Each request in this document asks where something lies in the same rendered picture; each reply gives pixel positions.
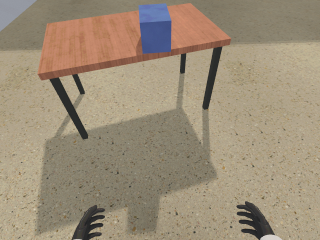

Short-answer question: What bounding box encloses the table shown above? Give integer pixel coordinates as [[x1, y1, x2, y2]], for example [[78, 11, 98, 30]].
[[37, 3, 231, 140]]

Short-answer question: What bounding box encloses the carton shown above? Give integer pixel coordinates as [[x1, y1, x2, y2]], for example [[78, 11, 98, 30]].
[[138, 3, 172, 54]]

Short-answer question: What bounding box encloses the robot left hand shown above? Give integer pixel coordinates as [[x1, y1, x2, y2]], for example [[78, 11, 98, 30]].
[[71, 205, 105, 240]]

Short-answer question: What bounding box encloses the robot right hand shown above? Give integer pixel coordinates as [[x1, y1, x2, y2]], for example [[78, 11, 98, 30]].
[[236, 201, 275, 240]]

